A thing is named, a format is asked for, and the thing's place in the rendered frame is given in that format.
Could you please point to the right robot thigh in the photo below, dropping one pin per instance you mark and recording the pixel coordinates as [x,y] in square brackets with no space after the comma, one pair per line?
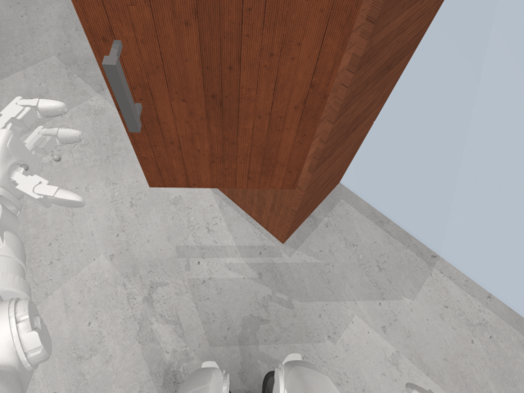
[299,376]

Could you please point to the robot left hand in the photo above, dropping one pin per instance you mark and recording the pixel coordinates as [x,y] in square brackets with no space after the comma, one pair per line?
[19,115]

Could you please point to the cupboard door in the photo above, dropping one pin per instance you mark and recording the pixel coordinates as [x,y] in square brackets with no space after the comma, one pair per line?
[232,91]

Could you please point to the left robot forearm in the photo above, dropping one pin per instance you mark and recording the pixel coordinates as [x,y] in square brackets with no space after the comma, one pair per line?
[12,250]

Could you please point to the robot left upper arm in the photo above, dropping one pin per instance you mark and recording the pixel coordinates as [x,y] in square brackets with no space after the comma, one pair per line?
[25,343]

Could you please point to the handle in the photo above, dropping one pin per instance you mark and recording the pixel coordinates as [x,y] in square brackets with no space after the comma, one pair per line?
[114,72]

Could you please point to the robot left shin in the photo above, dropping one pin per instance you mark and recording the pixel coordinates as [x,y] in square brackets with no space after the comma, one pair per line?
[207,364]

